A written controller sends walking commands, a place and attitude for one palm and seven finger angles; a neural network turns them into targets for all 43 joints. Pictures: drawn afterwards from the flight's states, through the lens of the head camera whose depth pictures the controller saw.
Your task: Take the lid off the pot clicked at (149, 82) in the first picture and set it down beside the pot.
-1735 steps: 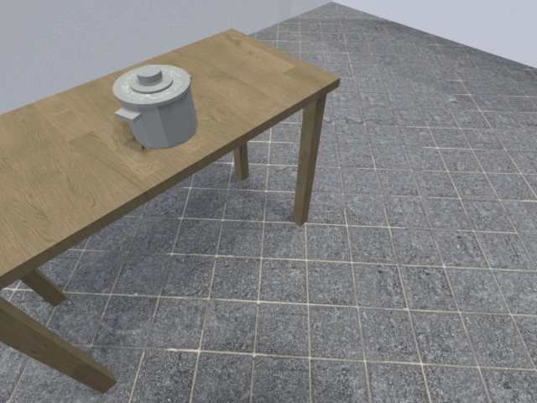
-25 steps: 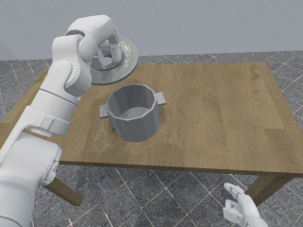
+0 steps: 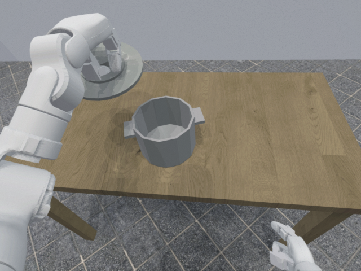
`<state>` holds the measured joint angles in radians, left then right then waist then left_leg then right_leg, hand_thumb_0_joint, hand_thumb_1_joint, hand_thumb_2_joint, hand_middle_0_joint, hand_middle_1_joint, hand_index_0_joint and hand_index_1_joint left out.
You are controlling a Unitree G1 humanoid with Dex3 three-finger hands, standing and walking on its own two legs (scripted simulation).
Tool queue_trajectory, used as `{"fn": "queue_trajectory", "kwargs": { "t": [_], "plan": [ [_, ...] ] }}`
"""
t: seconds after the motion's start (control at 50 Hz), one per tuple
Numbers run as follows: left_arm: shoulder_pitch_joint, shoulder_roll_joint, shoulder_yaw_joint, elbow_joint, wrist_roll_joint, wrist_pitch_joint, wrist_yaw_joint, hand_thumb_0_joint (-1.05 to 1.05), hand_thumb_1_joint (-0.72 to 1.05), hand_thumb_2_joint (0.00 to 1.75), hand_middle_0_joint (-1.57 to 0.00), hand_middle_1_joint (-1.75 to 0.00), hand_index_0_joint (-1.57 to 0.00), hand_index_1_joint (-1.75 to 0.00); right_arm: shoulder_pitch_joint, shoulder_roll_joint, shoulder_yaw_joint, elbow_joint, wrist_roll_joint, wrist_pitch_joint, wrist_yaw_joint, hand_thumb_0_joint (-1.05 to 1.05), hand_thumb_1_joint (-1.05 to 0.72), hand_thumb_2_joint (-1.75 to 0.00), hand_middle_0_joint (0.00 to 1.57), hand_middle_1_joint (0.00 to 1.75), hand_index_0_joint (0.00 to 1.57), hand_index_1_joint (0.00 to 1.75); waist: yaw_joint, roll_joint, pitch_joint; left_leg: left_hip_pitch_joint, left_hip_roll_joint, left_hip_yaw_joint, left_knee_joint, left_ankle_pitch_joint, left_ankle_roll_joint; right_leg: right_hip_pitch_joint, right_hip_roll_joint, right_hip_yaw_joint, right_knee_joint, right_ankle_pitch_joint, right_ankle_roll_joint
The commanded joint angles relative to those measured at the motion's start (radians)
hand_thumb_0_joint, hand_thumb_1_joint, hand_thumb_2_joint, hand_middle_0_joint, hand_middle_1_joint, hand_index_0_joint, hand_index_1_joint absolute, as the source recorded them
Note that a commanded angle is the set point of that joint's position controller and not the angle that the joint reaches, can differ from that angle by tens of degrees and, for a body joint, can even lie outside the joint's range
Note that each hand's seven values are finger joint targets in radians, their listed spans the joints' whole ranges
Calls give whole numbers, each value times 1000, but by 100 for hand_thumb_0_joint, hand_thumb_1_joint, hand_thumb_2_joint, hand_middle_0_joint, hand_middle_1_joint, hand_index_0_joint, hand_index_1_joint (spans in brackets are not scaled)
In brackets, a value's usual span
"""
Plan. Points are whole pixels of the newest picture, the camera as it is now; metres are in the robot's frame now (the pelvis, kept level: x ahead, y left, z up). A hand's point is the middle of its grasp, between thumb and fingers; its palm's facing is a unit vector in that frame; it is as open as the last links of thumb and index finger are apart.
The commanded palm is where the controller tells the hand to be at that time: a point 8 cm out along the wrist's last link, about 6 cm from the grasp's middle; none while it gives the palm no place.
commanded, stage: move the lid sideways beside the pot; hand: left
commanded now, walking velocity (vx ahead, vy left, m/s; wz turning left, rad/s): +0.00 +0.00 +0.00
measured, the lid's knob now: (99, 58) +0.47 +0.19 +0.24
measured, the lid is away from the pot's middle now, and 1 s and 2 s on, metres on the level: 0.11 0.23 0.25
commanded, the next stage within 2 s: lower the lid onto the table in 1.24 s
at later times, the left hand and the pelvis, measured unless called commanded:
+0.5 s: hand (77, 59) +0.44 +0.22 +0.26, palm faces -0.14 -0.06 -0.99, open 4.3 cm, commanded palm +0.41 +0.24 +0.34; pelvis +0.01 +0.00 +0.00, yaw +1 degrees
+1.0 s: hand (46, 64) +0.43 +0.28 +0.25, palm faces -0.18 -0.06 -0.98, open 4.3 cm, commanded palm +0.41 +0.29 +0.34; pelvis +0.00 +0.00 +0.00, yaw +1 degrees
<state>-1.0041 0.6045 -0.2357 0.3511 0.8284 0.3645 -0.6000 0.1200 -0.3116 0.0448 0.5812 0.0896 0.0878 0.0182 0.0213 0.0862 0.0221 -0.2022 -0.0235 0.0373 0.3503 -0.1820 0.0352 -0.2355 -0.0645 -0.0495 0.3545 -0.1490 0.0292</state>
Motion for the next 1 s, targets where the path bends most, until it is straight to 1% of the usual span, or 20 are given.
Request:
{"fn": "queue_trajectory", "kwargs": {
  "t": [0.0, 0.06, 0.1, 0.16, 0.2, 0.26, 0.36, 0.4, 0.44, 0.48, 0.5, 0.56, 0.6, 0.68, 0.7, 0.76, 0.78, 0.86, 0.92, 0.98],
  "plan": [
    [-615, 303, 185, -209, 44, -21, 73, 0, 52, 119, -73, -81, -120, -104, -102, -112, -40, -149, 5, -47, -13, 0, -90, -90, 20, 30, 20, 30, -12, -63, -462, 163, -9, -59, -4, 290, 29, 162, 68, 6, 2, 219, -71],
    [-641, 309, 179, -158, 47, -24, 74, 0, 52, 119, -73, -81, -120, -104, -96, -113, -39, -138, 6, -50, -24, 0, -90, -90, 20, 30, 20, 30, -22, -63, -443, 163, -7, -64, -9, 254, 29, 143, 69, 1, -7, 188, -70],
    [-699, 341, 189, -208, 48, -41, 80, 0, 52, 119, -73, -81, -120, -104, -88, -117, -37, -138, 6, -56, -24, 0, -90, -90, 20, 30, 20, 30, -22, -25, -494, 187, -10, -72, -7, 284, 27, 160, 73, 6, -2, 198, -73],
    [-671, 326, 175, -128, 50, -41, 76, 0, 52, 119, -73, -81, -120, -104, -81, -117, -36, -126, 6, -56, -28, 0, -90, -90, 20, 30, 20, 30, -28, -31, -457, 172, -10, -76, -9, 265, 26, 145, 72, 0, -10, 192, -74],
    [-694, 355, 198, -180, 49, -55, 80, 0, 52, 119, -73, -81, -120, -104, -66, -120, -39, -130, 3, -62, -25, 0, -90, -90, 20, 30, 20, 30, -23, -12, -512, 200, -11, -81, -5, 317, 25, 165, 74, 3, -6, 211, -76],
    [-623, 301, 160, -90, 51, -50, 67, 0, 52, 119, -73, -81, -120, -104, -73, -120, -39, -122, 5, -54, -26, 0, -90, -90, 20, 30, 20, 30, -32, -28, -434, 174, -8, -74, -3, 294, 27, 131, 71, -4, -15, 209, -74],
    [-592, 346, 206, -145, 52, -64, 60, 0, 52, 119, -73, -81, -120, -104, -69, -124, -44, -137, 3, -45, -18, 0, -90, -90, 20, 30, 20, 30, -19, -44, -471, 183, -6, -79, 7, 367, 30, 161, 70, -2, -5, 257, -74],
    [-605, 422, 263, -178, 56, -71, 60, 0, 52, 119, -73, -81, -120, -104, -52, -133, -46, -138, 1, -38, -14, 0, -90, -90, 20, 30, 20, 30, -11, -39, -505, 186, -7, -77, 4, 400, 28, 190, 72, 5, -3, 277, -73],
    [-567, 413, 261, -135, 61, -67, 53, 0, 52, 119, -73, -81, -120, -104, -57, -132, -47, -141, 2, -32, -14, 0, -90, -90, 20, 30, 20, 30, -11, -57, -474, 161, -8, -75, 11, 397, 31, 187, 66, 1, 1, 295, -72],
    [-528, 463, 300, -150, 50, -73, 52, 0, 52, 119, -73, -81, -120, -104, -60, -149, -56, -138, 2, -24, -9, 0, -90, -90, 20, 30, 20, 30, -7, -49, -484, 164, -6, -75, 22, 422, 31, 191, 64, 4, 4, 316, -72],
    [-553, 464, 301, -170, 62, -75, 49, 0, 52, 119, -73, -81, -120, -104, -47, -136, -49, -151, 1, -24, -9, 0, -90, -90, 20, 30, 20, 30, -2, -49, -505, 166, -10, -72, 19, 455, 33, 207, 66, 10, 11, 324, -71],
    [-498, 465, 302, -101, 64, -71, 37, 0, 52, 119, -73, -81, -120, -104, -44, -141, -52, -148, 5, -9, -9, 0, -90, -90, 20, 30, 20, 30, -6, -80, -455, 135, -8, -62, 22, 393, 34, 193, 61, 4, 4, 314, -68],
    [-523, 495, 317, -155, 62, -86, 35, 0, 52, 119, -73, -81, -120, -104, -40, -143, -52, -157, 5, -4, -8, 0, -90, -90, 20, 30, 20, 30, -6, -65, -491, 151, -12, -62, 24, 411, 35, 208, 64, 9, 9, 319, -67],
    [-526, 452, 262, -125, 47, -98, 35, 0, 52, 119, -73, -81, -120, -104, -55, -144, -57, -151, 14, -1, -18, 0, -90, -90, 20, 30, 20, 30, -30, -34, -449, 165, -12, -62, 33, 353, 37, 149, 68, 0, -7, 264, -66],
    [-589, 489, 287, -183, 54, -111, 37, 0, 52, 119, -73, -81, -120, -104, -36, -140, -51, -157, 10, -4, -22, 0, -90, -90, 20, 30, 20, 30, -24, -19, -496, 182, -17, -63, 25, 353, 38, 177, 71, 6, -6, 262, -65],
    [-575, 523, 312, -100, 55, -120, 36, 0, 52, 119, -73, -81, -120, -104, -36, -142, -50, -141, 11, 1, -33, 0, -90, -90, 20, 30, 20, 30, -27, -25, -460, 156, -18, -60, 24, 307, 39, 166, 69, 1, -11, 246, -66],
    [-566, 502, 281, -98, 45, -125, 38, 0, 52, 119, -73, -81, -120, -104, -42, -151, -52, -133, 14, 0, -33, 0, -90, -90, 20, 30, 20, 30, -40, -1, -446, 162, -17, -64, 29, 309, 37, 145, 71, -1, -17, 241, -68],
    [-595, 553, 317, -46, 56, -142, 34, 0, 52, 119, -73, -81, -120, -104, -21, -150, -49, -123, 12, 6, -40, 0, -90, -90, 20, 30, 20, 30, -31, -20, -442, 136, -18, -63, 18, 274, 38, 162, 68, -3, -15, 227, -65],
    [-592, 519, 284, -27, 60, -154, 35, 0, 52, 119, -73, -81, -120, -104, -15, -149, -50, -118, 11, 6, -39, 0, -90, -90, 20, 30, 20, 30, -38, 9, -445, 156, -14, -67, 28, 316, 37, 149, 74, -8, -19, 233, -69],
    [-551, 557, 312, -42, 54, -165, 39, 0, 52, 119, -73, -81, -120, -104, -15, -161, -58, -116, 11, 10, -34, 0, -90, -90, 20, 30, 20, 30, -39, 9, -453, 160, -14, -71, 37, 340, 38, 153, 74, -7, -17, 255, -72]
  ]
}}
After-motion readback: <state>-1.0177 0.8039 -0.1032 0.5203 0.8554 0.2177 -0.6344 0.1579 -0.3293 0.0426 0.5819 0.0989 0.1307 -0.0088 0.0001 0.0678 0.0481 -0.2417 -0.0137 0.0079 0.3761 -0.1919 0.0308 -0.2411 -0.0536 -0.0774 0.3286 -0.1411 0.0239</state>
